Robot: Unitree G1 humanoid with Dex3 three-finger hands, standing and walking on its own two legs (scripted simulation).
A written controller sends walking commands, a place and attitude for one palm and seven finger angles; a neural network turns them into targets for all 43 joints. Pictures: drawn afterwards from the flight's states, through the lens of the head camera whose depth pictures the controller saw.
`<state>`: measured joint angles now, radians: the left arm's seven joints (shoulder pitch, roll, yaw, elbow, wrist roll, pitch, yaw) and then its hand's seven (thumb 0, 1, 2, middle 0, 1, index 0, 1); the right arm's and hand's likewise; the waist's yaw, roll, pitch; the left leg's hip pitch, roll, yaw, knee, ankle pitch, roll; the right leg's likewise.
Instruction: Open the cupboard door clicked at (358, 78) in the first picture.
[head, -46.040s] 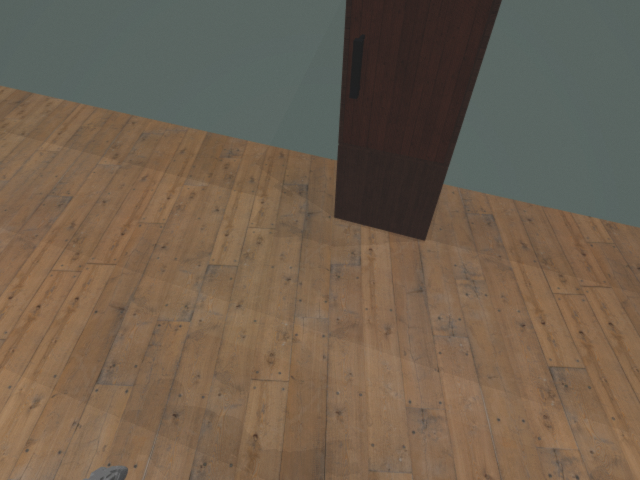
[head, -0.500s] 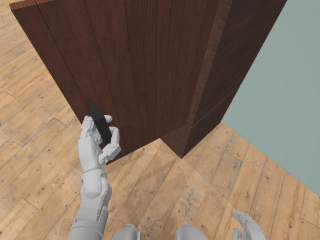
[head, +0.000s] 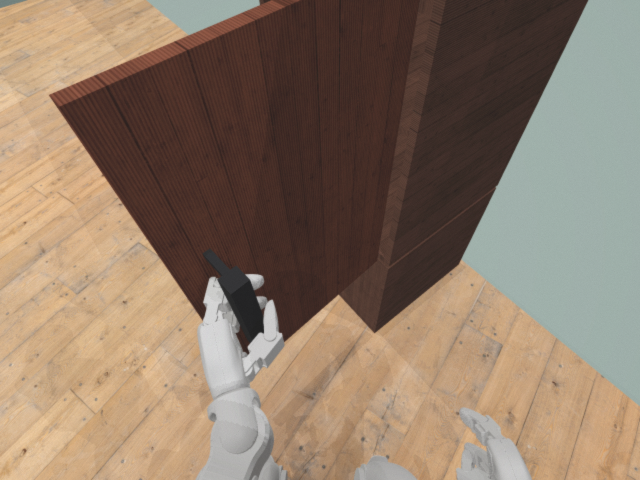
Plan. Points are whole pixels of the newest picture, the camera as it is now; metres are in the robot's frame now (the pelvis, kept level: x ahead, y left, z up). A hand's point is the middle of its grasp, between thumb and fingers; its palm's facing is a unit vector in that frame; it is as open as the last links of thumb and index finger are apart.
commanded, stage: open thumb and fingers to let go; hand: left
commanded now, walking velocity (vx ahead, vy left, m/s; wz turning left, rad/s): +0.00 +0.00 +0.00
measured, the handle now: (238, 303) +0.33 +0.11 +0.03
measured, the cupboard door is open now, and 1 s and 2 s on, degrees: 95 95 97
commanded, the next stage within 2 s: slide the hand sideways off the handle in 0.80 s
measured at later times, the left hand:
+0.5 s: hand (269, 328) +0.30 +0.07 +0.03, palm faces +0.35 -0.94 -0.02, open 12.5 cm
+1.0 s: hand (265, 343) +0.28 +0.07 +0.03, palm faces +0.11 -0.99 -0.06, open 15.3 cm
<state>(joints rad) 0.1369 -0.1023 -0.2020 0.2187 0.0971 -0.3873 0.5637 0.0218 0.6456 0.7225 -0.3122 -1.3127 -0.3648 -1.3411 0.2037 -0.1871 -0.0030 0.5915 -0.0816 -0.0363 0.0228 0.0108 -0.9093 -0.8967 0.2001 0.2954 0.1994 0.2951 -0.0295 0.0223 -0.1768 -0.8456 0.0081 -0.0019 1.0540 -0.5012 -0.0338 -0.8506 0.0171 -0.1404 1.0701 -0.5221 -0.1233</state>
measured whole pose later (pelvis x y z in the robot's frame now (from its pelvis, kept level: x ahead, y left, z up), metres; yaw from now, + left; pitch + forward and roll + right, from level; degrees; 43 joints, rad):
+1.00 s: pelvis -0.02 +0.03 -0.01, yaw +0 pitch +16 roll +0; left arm 0.01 -0.04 -0.25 0.30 0.10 -0.40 0.40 -0.02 -0.49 0.30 -0.34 -0.51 -0.29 -0.56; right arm 0.20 -0.19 0.01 0.57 -0.06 -0.06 0.03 0.01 -0.91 -0.90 0.20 0.30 0.20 0.30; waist -0.01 0.04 -0.17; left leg -0.91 -0.01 0.01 1.13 -0.50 0.01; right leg -0.90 -0.01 -0.13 1.12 -0.50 -0.09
